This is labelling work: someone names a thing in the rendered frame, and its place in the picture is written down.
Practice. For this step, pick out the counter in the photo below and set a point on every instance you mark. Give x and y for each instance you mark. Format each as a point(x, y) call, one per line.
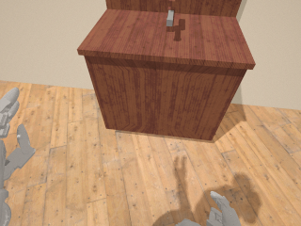
point(175, 81)

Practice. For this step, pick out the robot left forearm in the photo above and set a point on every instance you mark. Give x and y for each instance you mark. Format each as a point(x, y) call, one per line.
point(5, 211)

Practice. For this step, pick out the left robot hand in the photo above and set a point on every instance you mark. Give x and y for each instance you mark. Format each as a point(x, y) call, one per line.
point(18, 158)

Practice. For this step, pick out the tap lever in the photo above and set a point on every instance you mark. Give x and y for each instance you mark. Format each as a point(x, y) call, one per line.
point(169, 19)

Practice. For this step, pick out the right robot hand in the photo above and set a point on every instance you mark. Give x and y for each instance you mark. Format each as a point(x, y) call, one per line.
point(228, 217)

